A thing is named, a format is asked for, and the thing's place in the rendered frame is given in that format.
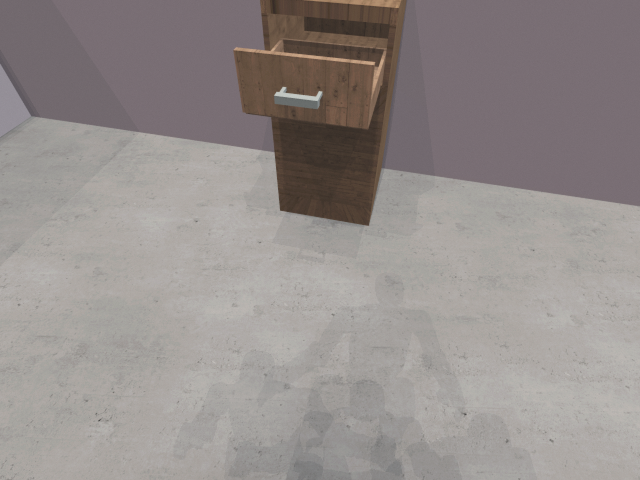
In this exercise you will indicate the cabinet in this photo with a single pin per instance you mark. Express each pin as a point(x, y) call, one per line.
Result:
point(324, 170)

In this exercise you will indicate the drawer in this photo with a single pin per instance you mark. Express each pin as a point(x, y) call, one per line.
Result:
point(349, 76)

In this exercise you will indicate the handle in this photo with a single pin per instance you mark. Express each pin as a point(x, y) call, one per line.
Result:
point(297, 100)

